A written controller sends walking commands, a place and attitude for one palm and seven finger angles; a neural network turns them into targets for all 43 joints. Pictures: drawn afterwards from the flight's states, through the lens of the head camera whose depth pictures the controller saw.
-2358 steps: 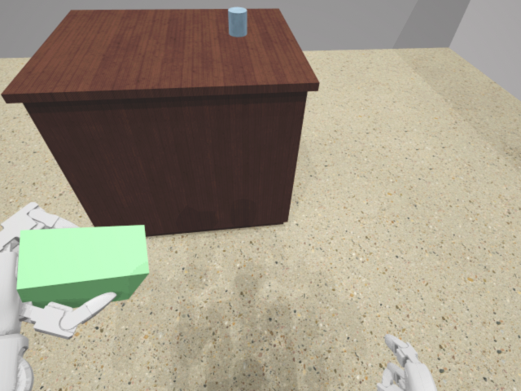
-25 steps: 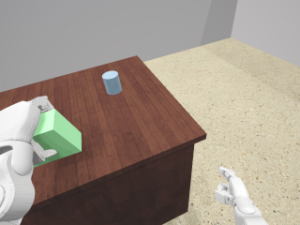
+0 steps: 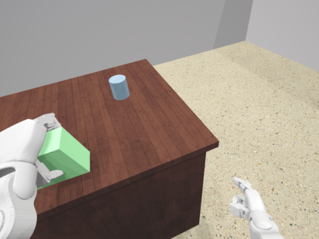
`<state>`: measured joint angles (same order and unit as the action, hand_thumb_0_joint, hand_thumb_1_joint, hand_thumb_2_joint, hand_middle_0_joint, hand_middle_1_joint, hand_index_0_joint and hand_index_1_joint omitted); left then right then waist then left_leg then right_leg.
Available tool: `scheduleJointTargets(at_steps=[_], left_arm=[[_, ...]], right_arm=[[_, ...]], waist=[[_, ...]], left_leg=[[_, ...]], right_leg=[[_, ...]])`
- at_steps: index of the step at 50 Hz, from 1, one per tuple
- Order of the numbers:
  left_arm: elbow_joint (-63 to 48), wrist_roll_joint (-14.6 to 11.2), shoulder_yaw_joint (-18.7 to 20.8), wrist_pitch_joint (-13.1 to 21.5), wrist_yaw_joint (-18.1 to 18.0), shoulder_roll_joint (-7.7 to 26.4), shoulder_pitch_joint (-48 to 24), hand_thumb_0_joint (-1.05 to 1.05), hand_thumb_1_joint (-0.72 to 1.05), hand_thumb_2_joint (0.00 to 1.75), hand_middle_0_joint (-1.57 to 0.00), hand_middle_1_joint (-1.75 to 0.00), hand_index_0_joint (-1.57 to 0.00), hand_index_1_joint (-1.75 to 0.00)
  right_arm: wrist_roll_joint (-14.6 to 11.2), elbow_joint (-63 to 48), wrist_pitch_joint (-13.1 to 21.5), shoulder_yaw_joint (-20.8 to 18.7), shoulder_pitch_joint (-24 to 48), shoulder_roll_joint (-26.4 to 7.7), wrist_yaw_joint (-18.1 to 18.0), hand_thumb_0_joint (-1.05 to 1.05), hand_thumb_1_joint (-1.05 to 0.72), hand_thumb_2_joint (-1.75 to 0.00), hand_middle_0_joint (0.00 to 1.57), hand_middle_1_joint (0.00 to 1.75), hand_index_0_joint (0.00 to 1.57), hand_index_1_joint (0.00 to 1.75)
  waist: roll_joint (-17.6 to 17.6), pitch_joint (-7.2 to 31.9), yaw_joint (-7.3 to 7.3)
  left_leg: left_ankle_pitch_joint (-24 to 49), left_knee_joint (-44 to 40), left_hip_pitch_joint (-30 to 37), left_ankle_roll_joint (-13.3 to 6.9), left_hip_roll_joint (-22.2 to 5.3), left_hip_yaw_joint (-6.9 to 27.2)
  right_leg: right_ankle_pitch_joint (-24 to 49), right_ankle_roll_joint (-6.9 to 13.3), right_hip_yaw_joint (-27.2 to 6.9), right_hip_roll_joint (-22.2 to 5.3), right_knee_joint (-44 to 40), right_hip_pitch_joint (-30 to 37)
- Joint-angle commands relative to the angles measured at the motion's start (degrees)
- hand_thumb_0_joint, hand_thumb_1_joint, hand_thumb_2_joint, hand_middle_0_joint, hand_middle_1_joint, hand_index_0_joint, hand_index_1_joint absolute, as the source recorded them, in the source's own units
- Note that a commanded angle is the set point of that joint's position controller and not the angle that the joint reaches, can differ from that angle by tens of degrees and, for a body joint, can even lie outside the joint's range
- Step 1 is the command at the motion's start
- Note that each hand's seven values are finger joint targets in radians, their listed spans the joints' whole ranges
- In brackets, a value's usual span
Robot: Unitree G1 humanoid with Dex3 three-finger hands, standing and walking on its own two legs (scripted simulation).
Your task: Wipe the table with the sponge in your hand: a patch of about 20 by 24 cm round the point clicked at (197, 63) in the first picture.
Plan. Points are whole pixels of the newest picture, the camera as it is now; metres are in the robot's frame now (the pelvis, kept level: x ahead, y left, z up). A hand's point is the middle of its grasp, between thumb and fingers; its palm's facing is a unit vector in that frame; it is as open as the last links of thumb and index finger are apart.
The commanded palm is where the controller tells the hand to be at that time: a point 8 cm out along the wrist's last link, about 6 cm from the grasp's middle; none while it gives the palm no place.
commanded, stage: bring the sponge back beside the body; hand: left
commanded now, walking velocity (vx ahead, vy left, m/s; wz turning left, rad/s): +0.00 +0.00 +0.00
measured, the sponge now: (53, 163) +0.20 +0.28 +0.14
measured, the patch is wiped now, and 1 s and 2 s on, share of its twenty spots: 1.00 1.00 1.00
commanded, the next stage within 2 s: step back with the hand held close in 0.28 s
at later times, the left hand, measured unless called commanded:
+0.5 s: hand (60, 145) +0.22 +0.26 +0.18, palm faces +0.32 -0.66 -0.68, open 9.9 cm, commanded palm +0.15 +0.29 +0.25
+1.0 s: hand (41, 160) +0.17 +0.26 +0.20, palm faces +0.37 -0.82 -0.43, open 9.9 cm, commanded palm +0.10 +0.32 +0.25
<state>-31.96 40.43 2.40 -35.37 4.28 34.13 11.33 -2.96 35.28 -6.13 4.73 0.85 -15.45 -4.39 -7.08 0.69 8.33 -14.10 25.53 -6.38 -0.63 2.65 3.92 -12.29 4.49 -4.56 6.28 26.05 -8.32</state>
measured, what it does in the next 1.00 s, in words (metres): shifts its weight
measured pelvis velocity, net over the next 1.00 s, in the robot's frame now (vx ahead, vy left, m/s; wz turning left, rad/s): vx -0.05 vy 0.03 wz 0.05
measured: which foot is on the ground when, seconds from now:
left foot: down 0.00-1.00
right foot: down 0.00-1.00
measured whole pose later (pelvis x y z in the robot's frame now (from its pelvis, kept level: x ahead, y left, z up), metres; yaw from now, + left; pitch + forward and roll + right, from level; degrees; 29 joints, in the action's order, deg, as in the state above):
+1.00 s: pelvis -0.05 +0.03 -0.01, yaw +3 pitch +2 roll -2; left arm -37.2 -4.7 23.1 5.1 -7.6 26.2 25.7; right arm -1.7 34.0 -5.7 -0.4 -12.0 -13.6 -3.8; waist -1.9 0.9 -3.8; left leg -14.6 37.5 -24.7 -1.6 1.7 3.0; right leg -10.6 2.0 -1.2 5.4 31.4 -22.6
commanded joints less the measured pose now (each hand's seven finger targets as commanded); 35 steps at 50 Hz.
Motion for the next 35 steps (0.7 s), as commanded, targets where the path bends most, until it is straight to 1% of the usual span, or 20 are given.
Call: scheduleJointTargets(at_steps=[1, 2, 6, 7, 9, 12, 14, 17, 19, 20, 21, 22, 23, 24, 26, 27, 28, 29, 32, 35], left_arm=[[-12.7, 3.1, 10.6, 1.6, -3.0, 15.3, -13.0, 0.00, 0.10, 1.30, -1.20, -1.60, -1.20, -1.60], [-15.1, 4.1, 11.6, 1.2, -3.3, 16.8, -14.9, 0.00, 0.10, 1.30, -1.20, -1.60, -1.20, -1.60], [-12.2, 3.8, 11.0, 1.6, -3.8, 15.9, -14.5, 0.00, 0.10, 1.30, -1.20, -1.60, -1.20, -1.60], [-13.0, 4.4, 11.1, 0.9, -3.8, 16.2, -15.4, 0.00, 0.10, 1.30, -1.20, -1.60, -1.20, -1.60], [-9.8, 3.4, 9.9, 1.0, -3.8, 14.3, -14.0, 0.00, 0.10, 1.30, -1.20, -1.60, -1.20, -1.60], [-10.1, 3.4, 9.0, 0.4, -3.0, 13.3, -14.5, 0.00, 0.10, 1.30, -1.20, -1.60, -1.20, -1.60], [-8.2, 2.7, 8.7, 0.6, -2.8, 12.5, -11.9, 0.00, 0.10, 1.30, -1.20, -1.60, -1.20, -1.60], [-12.2, 3.3, 9.8, 0.2, -2.7, 13.9, -12.5, 0.00, 0.10, 1.30, -1.20, -1.60, -1.20, -1.60], [-11.6, 2.8, 9.9, 0.5, -2.9, 13.6, -11.2, 0.00, 0.10, 1.30, -1.20, -1.60, -1.20, -1.60], [0.2, 3.6, 1.9, -0.9, -2.3, 4.9, -9.8, 0.00, 0.10, 1.30, -1.20, -1.60, -1.20, -1.60], [-15.8, -42.8, 21.8, 15.8, -6.5, 4.7, -20.8, 0.00, 0.10, 1.30, -1.20, -1.60, -1.20, -1.60], [-7.9, -42.1, 23.4, 21.9, -8.3, 10.2, -15.4, 0.00, 0.10, 1.30, -1.20, -1.60, -1.20, -1.60], [-4.2, -42.1, 19.6, 24.3, -8.6, 4.3, -8.3, 0.00, 0.10, 1.30, -1.20, -1.60, -1.20, -1.60], [-12.0, -43.9, 25.1, 27.9, -9.8, 7.3, -7.1, 0.00, 0.10, 1.30, -1.20, -1.60, -1.20, -1.60], [-19.7, -45.2, 27.2, 33.0, -11.2, 7.9, -3.8, 0.00, 0.10, 1.30, -1.20, -1.60, -1.20, -1.60], [-24.3, -45.7, 30.8, 35.5, -12.2, 11.0, -2.4, 0.00, 0.10, 1.30, -1.20, -1.60, -1.20, -1.60], [-24.4, -46.1, 29.7, 37.1, -12.7, 7.5, 2.8, 0.00, 0.10, 1.30, -1.20, -1.60, -1.20, -1.60], [-26.5, -46.2, 30.2, 38.3, -13.2, 7.2, 5.1, 0.00, 0.10, 1.30, -1.20, -1.60, -1.20, -1.60], [-25.8, -46.0, 33.1, 40.5, -13.8, 7.6, 9.4, 0.00, 0.10, 1.30, -1.20, -1.60, -1.20, -1.60], [-19.8, -46.0, 32.9, 41.7, -13.5, 5.2, 11.0, 0.00, 0.10, 1.30, -1.20, -1.60, -1.20, -1.60]], right_arm=[[0.6, -11.1, 3.3, -2.3, 15.3, -5.0, -0.4, 0.00, -0.90, -0.90, 0.20, 0.30, 0.20, 0.30], [0.1, -11.6, 3.8, -2.1, 16.7, -4.9, -0.3, 0.00, -0.90, -0.90, 0.20, 0.30, 0.20, 0.30], [0.5, -10.7, 3.1, -2.6, 14.7, -5.0, -0.3, 0.00, -0.90, -0.90, 0.20, 0.30, 0.20, 0.30], [-0.1, -11.4, 3.5, -2.2, 16.5, -4.8, -0.2, 0.00, -0.90, -0.90, 0.20, 0.30, 0.20, 0.30], [0.2, -10.5, 3.0, -2.5, 14.4, -4.9, -0.2, 0.00, -0.90, -0.90, 0.20, 0.30, 0.20, 0.30], [-0.5, -11.2, 3.1, -2.0, 16.9, -4.8, -0.1, 0.00, -0.90, -0.90, 0.20, 0.30, 0.20, 0.30], [-0.1, -10.7, 2.9, -2.3, 14.8, -5.1, -0.1, 0.00, -0.90, -0.90, 0.20, 0.30, 0.20, 0.30], [-0.3, -11.7, 3.2, -2.0, 17.2, -5.0, 0.1, 0.00, -0.90, -0.90, 0.20, 0.30, 0.20, 0.30], [0.2, -10.9, 3.0, -2.3, 15.1, -5.0, 0.1, 0.00, -0.90, -0.90, 0.20, 0.30, 0.20, 0.30], [0.1, -9.8, 2.7, -1.7, 14.1, -5.2, -0.2, 0.00, -0.90, -0.90, 0.20, 0.30, 0.20, 0.30], [-0.6, -20.3, 2.2, -4.0, 2.2, -4.8, 1.2, 0.00, -0.90, -0.90, 0.20, 0.30, 0.20, 0.30], [1.1, -15.7, 3.0, -1.9, 1.0, -4.7, 1.2, 0.00, -0.90, -0.90, 0.20, 0.30, 0.20, 0.30], [1.2, -15.1, 2.6, -2.6, 1.3, -3.5, 1.2, 0.00, -0.90, -0.90, 0.20, 0.30, 0.20, 0.30], [0.4, -15.4, 1.6, -3.9, -2.9, -4.3, 1.1, 0.00, -0.90, -0.90, 0.20, 0.30, 0.20, 0.30], [0.9, -14.6, 1.0, -4.3, -2.6, -4.4, 0.4, 0.00, -0.90, -0.90, 0.20, 0.30, 0.20, 0.30], [1.1, -14.7, 1.4, -4.3, -2.0, -5.0, 0.5, 0.00, -0.90, -0.90, 0.20, 0.30, 0.20, 0.30], [1.1, -14.6, 1.2, -4.5, -2.5, -4.3, 0.2, 0.00, -0.90, -0.90, 0.20, 0.30, 0.20, 0.30], [1.2, -14.9, 1.1, -4.9, -2.6, -4.8, 0.2, 0.00, -0.90, -0.90, 0.20, 0.30, 0.20, 0.30], [1.7, -13.6, 1.3, -5.6, -3.1, -5.0, 0.5, 0.00, -0.90, -0.90, 0.20, 0.30, 0.20, 0.30], [2.1, -12.3, 1.7, -6.7, -4.7, -4.8, 0.5, 0.00, -0.90, -0.90, 0.20, 0.30, 0.20, 0.30]], waist=[[2.4, 8.9, 0.92], [0.0, 9.5, 1.06], [2.6, 8.9, 0.89], [0.5, 8.4, 0.97], [3.1, 6.6, 0.64], [1.3, 5.6, 0.55], [4.6, 6.2, 0.55], [1.9, 8.7, 1.00], [3.8, 9.5, 0.93], [6.3, 2.7, -1.29], [12.3, -2.9, -8.14], [15.4, 1.1, -6.76], [15.5, 2.3, -6.66], [15.7, 5.6, -6.81], [9.0, 11.1, -7.48], [2.0, 13.1, -7.34], [-1.6, 15.3, -7.53], [-5.2, 15.8, -7.53], [-6.9, 15.8, -7.56], [-0.9, 14.6, -8.14]], left_leg=[[9.9, -2.1, -1.5, -2.0, 0.6, 0.3], [9.8, -2.3, -0.8, -2.0, 0.5, 0.9], [11.7, -2.3, -0.6, -1.9, 0.5, 0.7], [10.8, -2.6, -0.2, -1.9, 0.3, 1.1], [10.6, -2.9, -1.0, -1.8, 0.1, 0.7], [8.8, -3.6, -0.7, -1.8, 0.0, 1.1], [9.6, -3.6, -1.5, -1.8, -0.2, 0.8], [10.6, -3.4, -0.7, -2.0, 0.1, 1.0], [12.0, -3.0, -1.1, -1.9, 0.1, 0.6], [9.6, -3.4, -2.6, -1.7, 0.0, -0.3], [1.6, 3.5, -2.2, -3.1, -1.0, 2.9], [-0.3, 4.9, -0.3, -3.4, -0.1, 3.4], [1.4, 5.1, 0.8, -3.3, -0.1, 3.3], [3.3, 6.7, 1.2, -2.9, -2.0, 4.2], [9.5, 6.3, 1.4, -2.2, -4.0, 3.9], [12.7, 5.1, 2.1, -2.2, -4.9, 4.5], [17.9, 3.6, -0.1, -2.4, -6.8, 6.5], [22.4, 3.0, -2.7, -2.5, -8.3, 8.4], [29.7, 2.5, -5.6, -2.3, -10.4, 10.2], [30.8, 1.4, -7.4, -2.6, -11.8, 11.1]], right_leg=[[2.8, -0.6, -6.0, -4.5, -5.7, 4.6], [1.9, 0.2, -7.7, -3.7, -5.7, 3.7], [4.9, -0.1, -6.1, -4.1, -5.4, 5.0], [3.0, 0.5, -7.5, -3.4, -5.9, 3.4], [3.3, -0.1, -5.5, -3.9, -6.0, 3.6], [0.9, 0.2, -6.7, -3.3, -6.6, 1.8], [2.5, -0.4, -4.8, -3.9, -6.0, 3.5], [4.1, 0.0, -6.5, -3.5, -5.5, 4.1], [6.1, -0.3, -4.9, -4.0, -4.8, 5.6], [3.2, -0.7, -3.2, -4.0, -6.2, 1.3], [2.7, -3.0, -10.0, -5.7, -12.0, -11.8], [-0.6, -1.6, -11.8, -6.7, -12.5, -12.4], [0.3, -0.6, -10.2, -8.0, -11.1, -13.2], [2.9, -1.4, -10.3, -11.7, -11.2, -11.9], [13.1, -0.7, -9.3, -15.2, -6.4, -7.9], [18.1, -0.7, -9.8, -14.7, -3.4, -7.5], [21.1, -1.0, -6.6, -14.0, 0.5, -3.7], [22.5, -1.6, -5.6, -12.8, 2.7, -1.8], [17.9, -2.4, -3.7, -11.0, 6.0, -1.8], [6.8, -3.3, -1.6, -8.8, 7.3, -3.8]])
